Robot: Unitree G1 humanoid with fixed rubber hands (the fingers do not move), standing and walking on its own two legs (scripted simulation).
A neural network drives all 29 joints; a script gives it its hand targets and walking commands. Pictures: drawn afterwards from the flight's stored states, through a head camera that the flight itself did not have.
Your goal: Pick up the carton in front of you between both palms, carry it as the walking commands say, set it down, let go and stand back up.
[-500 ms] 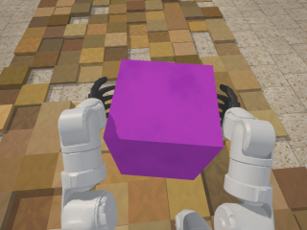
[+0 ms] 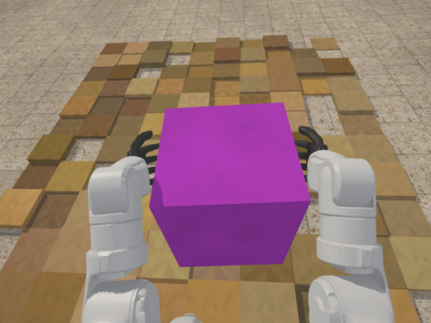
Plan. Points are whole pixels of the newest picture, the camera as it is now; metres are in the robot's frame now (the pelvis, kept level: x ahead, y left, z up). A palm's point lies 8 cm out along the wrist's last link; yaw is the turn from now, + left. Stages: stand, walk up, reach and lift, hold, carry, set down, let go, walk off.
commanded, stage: carry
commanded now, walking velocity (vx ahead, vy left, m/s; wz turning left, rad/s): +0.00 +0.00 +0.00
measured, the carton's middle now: (227, 191) +0.35 +0.02 +0.06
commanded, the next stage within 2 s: none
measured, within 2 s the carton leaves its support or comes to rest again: neither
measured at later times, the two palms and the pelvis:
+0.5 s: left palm (165, 125) +0.47 +0.15 +0.12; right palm (317, 135) +0.44 -0.15 +0.12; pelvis +0.10 +0.03 +0.00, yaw -4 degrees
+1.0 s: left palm (160, 128) +0.46 +0.15 +0.12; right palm (314, 138) +0.43 -0.14 +0.12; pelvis +0.09 +0.03 +0.00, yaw -4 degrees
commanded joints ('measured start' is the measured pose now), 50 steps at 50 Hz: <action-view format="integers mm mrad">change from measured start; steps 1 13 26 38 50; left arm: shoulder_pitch -734 -824 -727 -760 -741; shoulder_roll -1046 -1101 -1066 -1067 -1071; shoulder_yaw -712 -677 -654 -671 -658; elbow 43 37 68 46 91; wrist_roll -478 -460 -414 -433 -428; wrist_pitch -25 -86 -69 -75 -73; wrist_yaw -297 -239 -227 -233 -240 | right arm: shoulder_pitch -621 -741 -739 -733 -718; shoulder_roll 1002 1090 1071 1072 1062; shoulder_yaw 636 618 644 636 619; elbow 30 28 9 13 44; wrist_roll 373 473 487 479 463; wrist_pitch -68 -138 -117 -117 -115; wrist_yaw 194 222 215 213 218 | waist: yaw -20 -44 -56 -48 -40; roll -132 51 40 -50 -55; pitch -484 -504 -505 -488 -466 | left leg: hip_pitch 102 369 528 398 340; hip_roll -6 153 167 97 85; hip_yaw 18 -77 -57 3 14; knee -38 -204 -190 -203 -195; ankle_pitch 85 633 990 678 497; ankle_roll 3 93 144 107 96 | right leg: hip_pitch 324 228 136 244 267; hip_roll -251 -147 -111 -168 -201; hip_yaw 135 123 83 87 109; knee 27 117 91 180 147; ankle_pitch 819 339 255 610 659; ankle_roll -3 79 108 78 66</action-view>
